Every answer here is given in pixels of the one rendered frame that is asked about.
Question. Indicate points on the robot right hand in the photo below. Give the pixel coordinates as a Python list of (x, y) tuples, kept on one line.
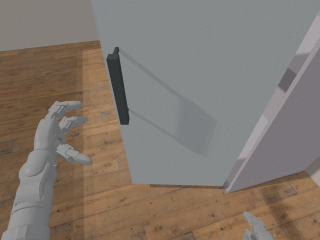
[(257, 226)]

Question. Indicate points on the robot left forearm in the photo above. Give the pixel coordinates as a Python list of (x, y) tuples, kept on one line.
[(30, 215)]

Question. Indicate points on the handle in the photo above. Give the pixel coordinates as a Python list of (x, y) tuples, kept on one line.
[(116, 77)]

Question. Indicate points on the fridge door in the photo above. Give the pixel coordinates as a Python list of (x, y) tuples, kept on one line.
[(198, 75)]

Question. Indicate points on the robot left hand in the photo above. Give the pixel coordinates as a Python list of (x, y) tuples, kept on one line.
[(49, 131)]

